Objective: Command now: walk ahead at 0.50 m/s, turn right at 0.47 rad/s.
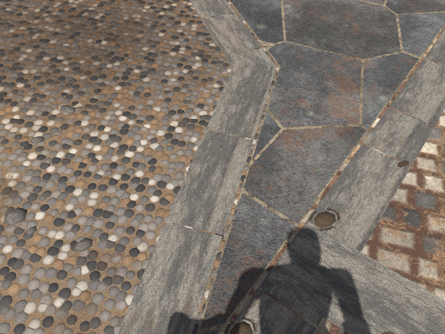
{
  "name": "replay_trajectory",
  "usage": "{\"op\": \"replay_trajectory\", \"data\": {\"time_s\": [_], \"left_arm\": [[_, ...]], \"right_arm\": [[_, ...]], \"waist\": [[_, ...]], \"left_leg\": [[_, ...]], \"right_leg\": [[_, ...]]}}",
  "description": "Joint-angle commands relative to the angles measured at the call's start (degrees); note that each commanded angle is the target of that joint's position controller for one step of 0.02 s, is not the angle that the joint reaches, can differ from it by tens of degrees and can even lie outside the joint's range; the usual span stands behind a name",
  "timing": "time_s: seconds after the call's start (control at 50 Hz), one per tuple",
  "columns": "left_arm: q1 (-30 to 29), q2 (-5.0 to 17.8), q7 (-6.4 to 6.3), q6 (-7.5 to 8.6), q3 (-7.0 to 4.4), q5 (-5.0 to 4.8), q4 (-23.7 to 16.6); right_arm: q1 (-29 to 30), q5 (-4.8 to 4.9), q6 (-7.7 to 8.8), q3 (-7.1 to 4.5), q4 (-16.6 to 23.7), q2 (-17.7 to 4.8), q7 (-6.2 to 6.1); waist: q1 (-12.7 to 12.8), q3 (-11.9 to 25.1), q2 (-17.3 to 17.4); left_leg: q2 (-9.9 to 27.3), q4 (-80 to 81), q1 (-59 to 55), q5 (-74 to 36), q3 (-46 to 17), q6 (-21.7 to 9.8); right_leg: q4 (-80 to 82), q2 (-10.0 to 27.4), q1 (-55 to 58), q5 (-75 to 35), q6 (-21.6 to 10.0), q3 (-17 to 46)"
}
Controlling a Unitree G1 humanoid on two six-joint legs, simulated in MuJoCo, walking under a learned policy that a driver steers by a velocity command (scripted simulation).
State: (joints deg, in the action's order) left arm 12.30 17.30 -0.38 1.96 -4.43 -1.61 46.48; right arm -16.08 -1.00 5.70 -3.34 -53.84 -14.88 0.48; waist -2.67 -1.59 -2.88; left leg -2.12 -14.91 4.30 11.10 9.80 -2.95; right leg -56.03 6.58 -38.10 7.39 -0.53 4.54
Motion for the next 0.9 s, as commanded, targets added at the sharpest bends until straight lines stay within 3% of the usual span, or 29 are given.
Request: {"op": "replay_trajectory", "data": {"time_s": [0.02, 0.1, 0.16, 0.2, 0.22, 0.24, 0.26, 0.28, 0.3, 0.32, 0.34, 0.36, 0.38, 0.44, 0.48, 0.54, 0.6, 0.66, 0.72, 0.74, 0.76, 0.78, 0.8, 0.82, 0.84, 0.86, 0.88, 0.9], "left_arm": [[-1.40, 1.14, 0.91, 0.51, 0.02, 0.24, -3.83], [-9.46, 0.04, 2.45, 0.62, 0.82, 0.39, -7.43], [-11.84, 0.76, 3.58, 0.49, 0.63, 0.26, -9.91], [-9.28, 2.72, 3.95, 0.17, -0.37, 0.28, -10.43], [-4.89, 4.32, 3.95, -0.03, -1.32, 0.19, -9.72], [3.00, 6.79, 3.55, -0.10, -2.83, 0.05, -7.88], [12.58, 10.88, 2.39, -0.59, -4.89, 0.02, -5.39], [11.56, 17.30, 1.68, -0.46, -5.85, -0.45, -5.27], [13.08, 13.62, 1.98, 0.53, -4.48, 0.26, -7.37], [11.02, 10.24, 2.18, 1.41, -3.44, 0.88, -7.02], [7.59, 8.72, 2.17, 1.95, -2.99, 0.72, -7.31], [3.52, 6.83, 2.11, 2.08, -2.40, 0.66, -8.03], [1.14, 5.42, 1.85, 2.19, -1.80, 1.29, -8.97], [0.76, 6.00, 1.03, 2.47, -1.67, 1.17, -9.13], [2.58, 7.09, 0.25, 2.53, -1.87, 1.22, -8.20], [4.34, 6.84, -0.14, 2.50, -1.53, 1.31, -6.77], [7.02, 7.42, 0.18, 2.91, -1.44, 1.37, -4.60], [8.61, 7.70, 0.17, 2.59, -1.58, 1.44, -2.55], [7.65, 8.57, -0.41, 1.75, -1.93, 1.39, -1.75], [6.58, 9.12, -0.62, 1.49, -2.05, 1.56, -1.99], [5.29, 9.30, -0.87, 1.03, -2.00, 1.64, -2.32], [4.89, 8.53, -1.29, 0.72, -1.52, 1.90, -3.05], [9.30, 5.22, -1.25, 1.42, -0.30, 2.74, -5.15], [11.05, 2.02, -0.48, 2.90, 0.93, 2.59, -4.75], [7.29, 6.41, 0.45, 4.53, 0.29, 0.82, -5.82], [2.03, 7.09, 0.85, 5.50, 0.31, -0.36, -7.40], [-0.88, 6.70, 0.70, 6.05, 0.36, 0.47, -8.19], [-1.52, 7.20, 0.32, 5.92, -0.15, 1.91, -8.28]], "right_arm": [[4.78, 0.11, 0.72, -1.69, 3.96, -8.75, -0.82], [0.46, 0.93, -0.55, -2.22, 2.67, -10.50, -1.27], [-0.92, 1.70, -2.14, -2.67, 2.11, -11.57, -1.37], [0.30, 2.04, -3.03, -3.18, 2.74, -13.17, -1.78], [0.91, 2.12, -3.55, -3.42, 3.10, -13.83, -2.04], [2.09, 2.34, -3.94, -3.41, 3.56, -13.97, -2.25], [2.04, 1.71, -3.65, -2.85, 4.35, -12.70, -2.38], [-3.57, -0.58, -2.08, -0.03, 7.44, -3.25, -1.28], [1.02, 1.49, 0.66, -0.12, 8.49, -6.41, -0.31], [7.67, 3.79, 2.24, -1.05, 10.40, -9.68, 0.29], [8.49, 3.57, 3.00, -0.79, 10.71, -9.08, 0.16], [8.04, 2.16, 3.00, -1.07, 9.78, -9.12, -0.23], [6.65, 1.50, 2.34, -1.55, 9.34, -9.80, -0.27], [5.18, 0.53, 0.21, -1.43, 9.11, -7.87, -0.17], [8.90, 0.20, -0.27, -0.78, 10.27, -6.26, -0.29], [13.49, 0.90, -0.12, 0.09, 10.81, -4.79, 0.35], [17.58, 1.86, 0.10, 0.37, 11.87, -5.20, 0.94], [19.97, 2.13, 0.41, 0.32, 13.33, -6.22, 1.90], [18.03, 2.24, 0.55, 0.09, 13.79, -7.04, 3.04], [14.94, 2.14, 0.39, -0.44, 13.16, -8.09, 3.07], [8.84, 1.92, 0.19, -1.45, 11.56, -9.59, 2.88], [0.73, 1.74, -0.10, -2.77, 9.57, -12.04, 2.47], [-6.14, 1.30, -0.37, -4.15, 9.35, -17.37, 1.95], [-7.63, 2.47, -0.60, -3.77, 8.82, -15.71, 2.19], [-5.97, 2.78, -0.71, -2.71, 9.26, -12.42, 2.11], [-3.30, 2.27, -0.87, -2.43, 10.40, -10.93, 1.78], [-0.37, 1.74, -0.93, -2.15, 11.06, -10.20, 1.65], [1.60, 1.41, -0.83, -1.60, 11.80, -8.66, 1.41]], "waist": [[1.30, -1.62, 5.63], [-1.81, -4.03, 4.11], [-1.41, -4.20, 4.82], [1.32, -1.05, 7.18], [4.12, 1.70, 8.13], [8.74, 5.73, 7.54], [13.13, 10.68, 3.33], [5.91, 14.25, -12.64], [8.92, 22.72, -6.51], [10.21, 14.77, -2.98], [7.64, 9.63, 0.86], [5.05, 6.19, 3.09], [3.06, 5.15, 1.90], [1.32, 3.83, 1.74], [2.48, 2.17, 1.07], [5.17, 1.06, -0.92], [7.47, -0.81, -1.44], [8.08, -2.53, -0.72], [6.14, -1.47, -1.33], [4.41, 0.91, -2.17], [0.99, 4.94, -1.97], [-2.76, 9.99, -0.07], [-2.30, 17.43, 9.93], [-1.51, 21.90, 19.26], [-3.19, 17.57, 13.36], [-3.17, 11.20, 9.09], [-1.47, 5.84, 4.06], [0.25, 4.19, 3.03]], "left_leg": [[15.23, 8.81, 1.75, -15.44, -4.38, -6.52], [17.14, 7.80, -4.61, -18.11, -0.84, -6.17], [18.88, 3.42, -10.82, -27.58, 1.14, -5.10], [18.97, -3.90, -12.76, -45.87, 2.75, -3.86], [18.64, -10.93, -12.50, -53.18, 3.31, -3.28], [17.14, -21.69, -8.87, -53.60, 4.29, -1.94], [14.73, -37.77, 3.19, -40.20, 4.31, 0.55], [3.17, -58.59, 30.77, 15.61, 1.25, 4.25], [-0.15, -66.39, 38.59, 23.55, -13.18, 3.74], [3.15, -65.37, 43.44, 18.04, -14.98, 2.05], [5.77, -60.23, 41.78, 12.89, -14.92, 1.16], [7.60, -54.99, 37.95, 10.22, -14.76, 1.58], [8.89, -51.87, 33.59, 8.17, -15.18, 2.08], [9.14, -44.75, 29.74, 4.49, -13.25, 4.87], [8.81, -37.15, 30.45, -2.21, -12.21, 6.38], [7.64, -24.35, 27.38, -15.90, -10.72, 6.15], [7.02, -19.13, 27.59, -21.30, -10.41, 4.56], [6.65, -16.45, 33.40, -16.50, -10.97, 1.85], [4.86, -15.46, 32.34, -8.57, -10.25, -1.01], [2.98, -15.74, 27.54, -6.36, -8.67, -2.01], [0.48, -14.99, 19.04, -6.63, -6.50, -3.35], [0.53, -14.99, 6.50, -9.15, -8.39, -5.14], [13.29, -14.72, -13.92, -7.44, -30.16, -12.87], [21.09, -4.73, -25.38, 2.80, -55.20, -20.46], [20.07, -2.09, -24.07, 11.35, -53.33, -17.57], [18.11, -1.48, -17.06, 10.61, -45.93, -15.38], [16.00, -0.50, -8.49, 5.02, -40.48, -14.17], [14.14, 0.43, -3.00, -1.04, -36.67, -13.26]], "right_leg": [[8.37, 1.18, 0.08, -8.79, 0.11, -0.64], [16.92, 0.23, -1.49, -10.19, -1.09, -4.69], [19.84, -1.47, -1.63, -4.97, -2.96, -7.19], [19.79, -4.99, 4.58, 0.73, -5.08, -10.31], [19.59, -7.19, 10.37, 3.38, -6.44, -11.57], [22.75, -9.50, 21.36, 1.63, -8.37, -11.90], [25.61, -7.38, 38.57, 0.53, -11.10, -5.10], [28.71, 7.78, 58.73, 6.53, -21.24, 25.58], [38.33, 13.18, 63.33, 14.32, -25.37, 43.78], [40.18, 11.61, 58.55, 9.92, -21.61, 35.77], [39.93, 9.08, 50.29, 4.49, -19.39, 28.22], [40.33, 6.59, 42.18, -1.81, -17.70, 22.29], [41.35, 4.96, 36.67, -6.64, -16.98, 18.73], [43.83, 3.30, 29.15, -13.87, -16.92, 13.14], [44.92, 1.90, 26.85, -15.60, -16.03, 9.35], [45.41, -0.68, 25.99, -11.38, -12.64, 3.46], [46.55, 1.78, 29.11, -5.67, -11.84, 3.57], [44.53, 5.48, 38.23, -8.88, -11.32, 3.34], [40.05, 7.37, 44.05, -21.62, -9.47, 1.09], [36.39, 6.84, 44.55, -31.97, -8.56, -0.28], [28.60, 5.14, 43.84, -41.92, -7.33, -2.62], [16.88, 2.53, 38.39, -41.92, -5.26, -5.26], [-4.11, -3.31, 19.20, -20.89, -1.27, -7.60], [-18.77, -12.67, 2.34, 22.66, 1.55, -2.44], [-22.53, -8.75, -4.58, 22.22, 0.15, 3.63], [-20.67, -6.20, -6.06, 17.91, -0.67, 2.73], [-15.42, -4.13, -5.18, 14.67, -0.89, 1.73], [-10.26, -2.37, -1.84, 12.23, -0.63, 1.63]]}}
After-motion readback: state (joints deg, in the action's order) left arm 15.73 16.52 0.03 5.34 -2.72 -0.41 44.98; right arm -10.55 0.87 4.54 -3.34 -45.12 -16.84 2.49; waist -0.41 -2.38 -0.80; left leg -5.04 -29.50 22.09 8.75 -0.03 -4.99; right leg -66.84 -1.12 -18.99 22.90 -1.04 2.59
